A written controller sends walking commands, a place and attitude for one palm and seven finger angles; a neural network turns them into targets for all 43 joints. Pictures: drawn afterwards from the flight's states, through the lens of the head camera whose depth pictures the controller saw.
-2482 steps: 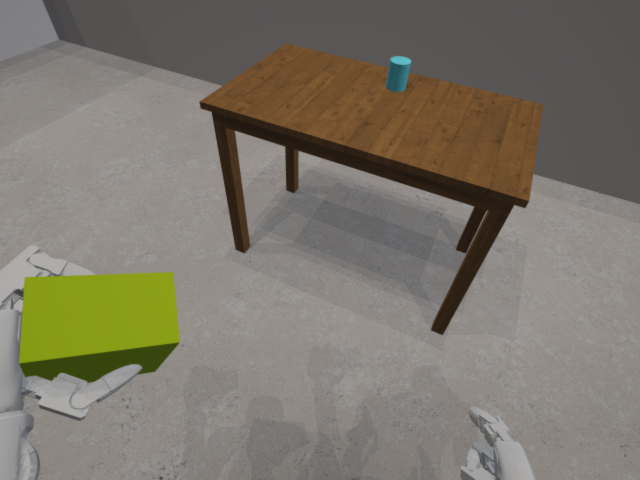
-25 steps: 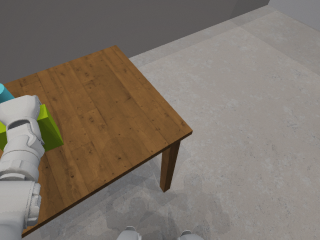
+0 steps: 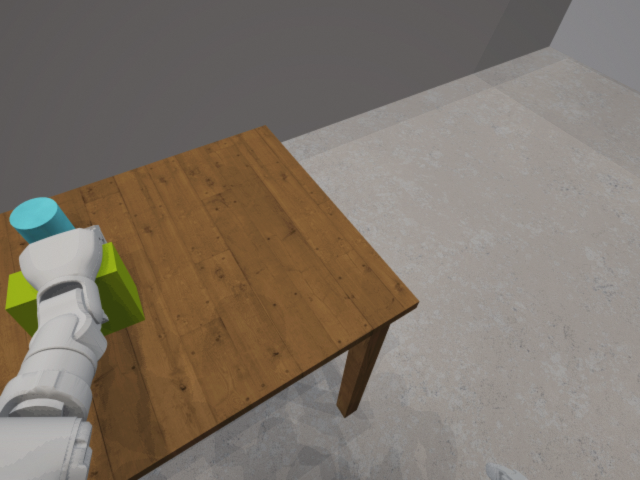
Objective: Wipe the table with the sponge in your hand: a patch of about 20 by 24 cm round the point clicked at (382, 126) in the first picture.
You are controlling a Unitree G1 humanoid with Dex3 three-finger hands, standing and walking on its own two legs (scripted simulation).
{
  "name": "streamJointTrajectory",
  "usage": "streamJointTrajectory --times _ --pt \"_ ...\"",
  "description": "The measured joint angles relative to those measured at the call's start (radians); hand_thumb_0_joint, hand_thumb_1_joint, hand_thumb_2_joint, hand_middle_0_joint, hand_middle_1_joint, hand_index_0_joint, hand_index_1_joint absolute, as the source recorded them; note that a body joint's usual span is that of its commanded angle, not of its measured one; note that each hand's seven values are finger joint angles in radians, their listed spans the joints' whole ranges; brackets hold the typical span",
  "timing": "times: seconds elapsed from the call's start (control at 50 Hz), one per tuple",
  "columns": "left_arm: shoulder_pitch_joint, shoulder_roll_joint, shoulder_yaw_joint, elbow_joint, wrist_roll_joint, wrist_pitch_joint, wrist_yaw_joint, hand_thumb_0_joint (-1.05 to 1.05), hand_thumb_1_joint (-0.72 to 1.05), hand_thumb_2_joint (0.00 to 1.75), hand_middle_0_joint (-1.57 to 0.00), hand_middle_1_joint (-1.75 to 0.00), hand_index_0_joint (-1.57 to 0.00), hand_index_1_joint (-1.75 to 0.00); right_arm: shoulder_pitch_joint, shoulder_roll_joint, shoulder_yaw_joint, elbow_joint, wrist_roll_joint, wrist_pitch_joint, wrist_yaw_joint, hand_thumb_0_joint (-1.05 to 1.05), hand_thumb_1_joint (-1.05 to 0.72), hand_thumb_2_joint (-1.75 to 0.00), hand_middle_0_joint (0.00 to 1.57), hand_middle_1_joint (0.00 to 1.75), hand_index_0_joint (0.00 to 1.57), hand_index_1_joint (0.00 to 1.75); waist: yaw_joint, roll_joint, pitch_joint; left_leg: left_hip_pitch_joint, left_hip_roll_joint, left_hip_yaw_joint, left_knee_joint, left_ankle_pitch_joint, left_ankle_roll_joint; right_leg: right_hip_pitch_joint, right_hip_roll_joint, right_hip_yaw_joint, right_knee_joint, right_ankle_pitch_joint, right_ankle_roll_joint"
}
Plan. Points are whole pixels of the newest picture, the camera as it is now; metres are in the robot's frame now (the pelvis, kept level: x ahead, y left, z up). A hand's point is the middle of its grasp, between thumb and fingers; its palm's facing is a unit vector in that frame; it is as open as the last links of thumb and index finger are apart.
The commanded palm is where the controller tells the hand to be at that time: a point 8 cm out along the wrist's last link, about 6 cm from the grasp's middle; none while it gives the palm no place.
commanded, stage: slide back across to the first lane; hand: left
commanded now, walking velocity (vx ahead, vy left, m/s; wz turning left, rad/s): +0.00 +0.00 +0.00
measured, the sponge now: (87, 306) +0.35 +0.35 -0.04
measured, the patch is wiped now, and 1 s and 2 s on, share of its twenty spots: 1.00 1.00 1.00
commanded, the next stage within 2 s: wipe back along the first lane in 0.56 s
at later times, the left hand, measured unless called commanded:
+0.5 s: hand (64, 287) +0.35 +0.37 +0.01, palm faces -0.12 -0.04 -0.99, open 10.6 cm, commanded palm +0.32 +0.36 +0.05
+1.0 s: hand (56, 307) +0.32 +0.36 +0.01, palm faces -0.08 -0.02 -1.00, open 10.6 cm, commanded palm +0.29 +0.34 +0.04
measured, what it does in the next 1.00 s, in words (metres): stands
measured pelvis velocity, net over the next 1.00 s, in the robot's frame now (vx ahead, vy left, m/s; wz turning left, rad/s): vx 0.01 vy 0.00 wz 0.02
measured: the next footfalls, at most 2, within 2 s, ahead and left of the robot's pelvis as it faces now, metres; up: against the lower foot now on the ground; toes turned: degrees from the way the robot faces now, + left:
none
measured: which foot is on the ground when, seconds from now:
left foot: down 0.00-1.00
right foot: down 0.00-1.00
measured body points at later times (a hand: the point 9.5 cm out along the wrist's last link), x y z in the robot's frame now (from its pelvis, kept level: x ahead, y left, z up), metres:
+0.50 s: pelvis +0.02 +0.00 +0.01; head +0.07 +0.01 +0.45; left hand +0.35 +0.36 +0.06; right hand +0.15 -0.26 -0.11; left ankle +0.00 +0.10 -0.71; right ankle -0.01 -0.15 -0.71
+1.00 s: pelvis +0.01 +0.00 +0.01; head +0.05 +0.01 +0.45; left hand +0.32 +0.36 +0.06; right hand +0.16 -0.25 -0.11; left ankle +0.00 +0.10 -0.71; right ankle -0.01 -0.15 -0.71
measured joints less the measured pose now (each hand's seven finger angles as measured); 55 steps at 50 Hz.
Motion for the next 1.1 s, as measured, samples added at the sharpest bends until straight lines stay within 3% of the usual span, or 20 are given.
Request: streamJointTrajectory --times 0.26,0.42,0.6,0.84,1.1 --pt "0.055 0.011 -0.019 -0.092 -0.012 0.061 -0.034 0.01 -0.57 1.09 -0.67 -1.33 -0.68 -1.34 -0.042 -0.004 0.007 -0.03 -0.002 0.023 -0.001 0.0 -0.9 -0.89 0.2 0.3 0.2 0.3 0.011 -0.005 0.012 0.051 -0.004 -0.014 -0.027 -0.009 0.001 0.063 -0.005 -0.014 -0.041 -0.007 0.001" --pt "0.105 0.032 -0.004 -0.142 -0.022 0.046 -0.069 0.01 -0.56 1.09 -0.66 -1.34 -0.67 -1.35 -0.025 -0.016 0.002 -0.026 -0.005 0.028 -0.009 0.0 -0.9 -0.89 0.2 0.3 0.2 0.3 0.006 -0.003 0.021 0.072 0.0 -0.017 -0.041 -0.012 -0.001 0.087 -0.002 -0.016 -0.062 -0.005 -0.002" --pt "0.167 0.037 0.014 -0.195 -0.037 0.029 -0.057 0.01 -0.56 1.09 -0.65 -1.35 -0.67 -1.36 -0.009 -0.027 -0.006 -0.009 -0.006 0.027 -0.01 0.0 -0.9 -0.89 0.2 0.3 0.2 0.3 0.006 0.004 0.024 0.081 0.002 -0.014 -0.04 -0.016 0.0 0.095 0.0 -0.014 -0.064 -0.006 0.0" --pt "0.188 0.032 -0.006 -0.214 -0.042 0.05 -0.045 0.01 -0.55 1.09 -0.64 -1.36 -0.66 -1.37 -0.016 -0.019 -0.005 -0.014 0.0 0.019 -0.008 0.0 -0.9 -0.89 0.2 0.3 0.2 0.3 0.006 0.006 0.023 0.078 0.0 -0.013 -0.036 -0.01 0.002 0.093 -0.002 -0.013 -0.061 0.0 0.0" --pt "0.255 -0.013 -0.066 -0.302 -0.062 0.12 -0.01 0.0 -0.53 1.08 -0.61 -1.38 -0.63 -1.39 -0.037 -0.01 0.007 -0.032 0.01 0.015 -0.004 0.0 -0.9 -0.89 0.2 0.3 0.2 0.3 0.027 0.009 0.014 0.091 -0.01 -0.014 -0.026 -0.014 0.008 0.108 -0.011 -0.017 -0.048 -0.01 -0.001"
